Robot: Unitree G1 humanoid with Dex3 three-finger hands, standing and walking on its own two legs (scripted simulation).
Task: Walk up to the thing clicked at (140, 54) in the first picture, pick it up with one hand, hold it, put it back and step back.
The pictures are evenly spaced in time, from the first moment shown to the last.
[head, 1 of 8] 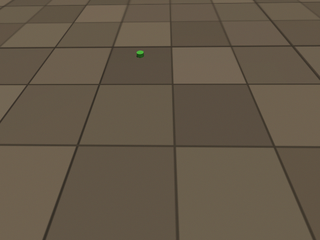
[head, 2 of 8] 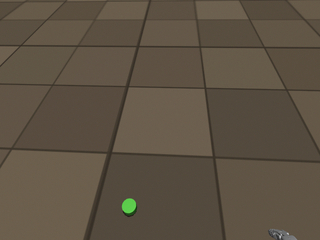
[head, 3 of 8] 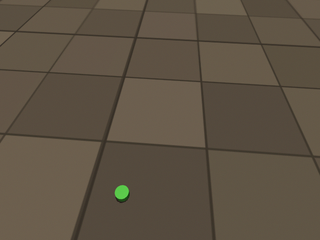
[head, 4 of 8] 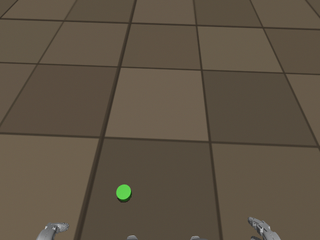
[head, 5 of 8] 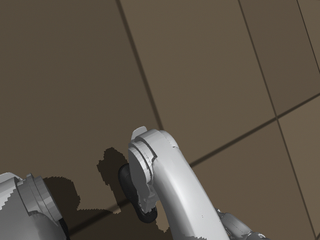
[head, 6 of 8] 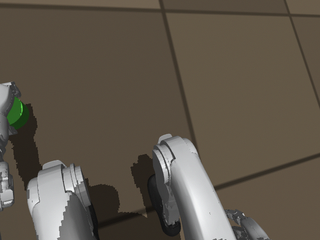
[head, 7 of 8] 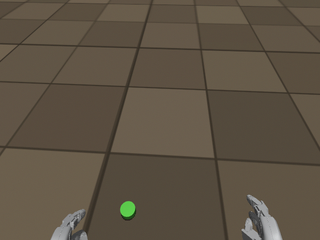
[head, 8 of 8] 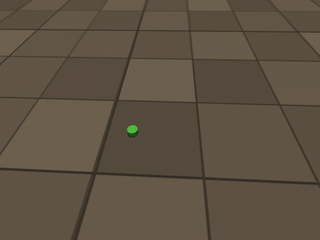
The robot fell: no
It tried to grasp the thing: yes
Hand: left
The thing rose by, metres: 0.69
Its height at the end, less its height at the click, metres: +0.00
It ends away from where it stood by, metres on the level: 0.01
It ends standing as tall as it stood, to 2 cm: yes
